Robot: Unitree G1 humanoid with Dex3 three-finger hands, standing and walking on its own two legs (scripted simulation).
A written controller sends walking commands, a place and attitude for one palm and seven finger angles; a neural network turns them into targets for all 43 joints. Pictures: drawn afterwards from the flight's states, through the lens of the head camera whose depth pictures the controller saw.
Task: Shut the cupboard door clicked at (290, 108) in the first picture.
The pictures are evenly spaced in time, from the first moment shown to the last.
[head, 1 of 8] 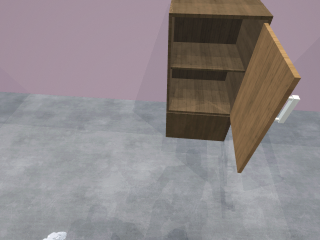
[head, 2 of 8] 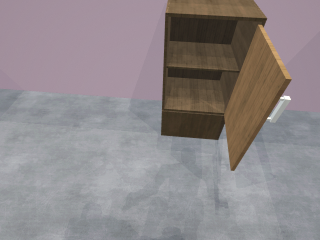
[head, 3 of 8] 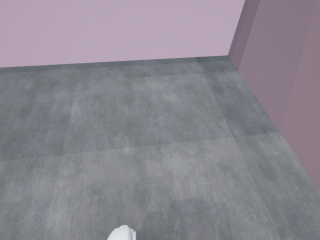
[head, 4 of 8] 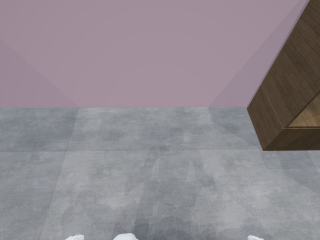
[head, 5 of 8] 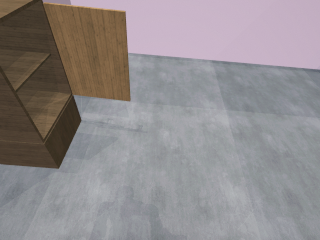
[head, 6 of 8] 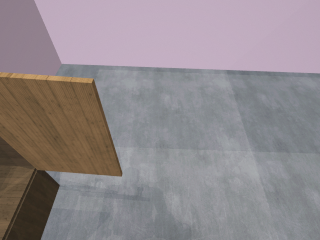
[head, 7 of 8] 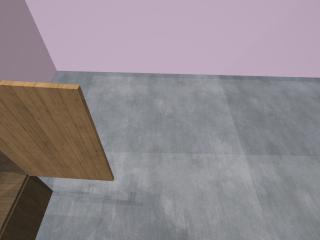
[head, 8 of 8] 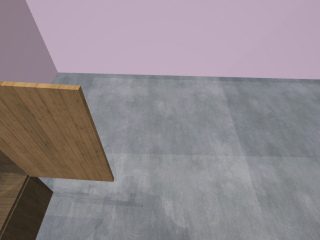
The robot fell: no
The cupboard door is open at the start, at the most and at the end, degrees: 87 87 87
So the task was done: no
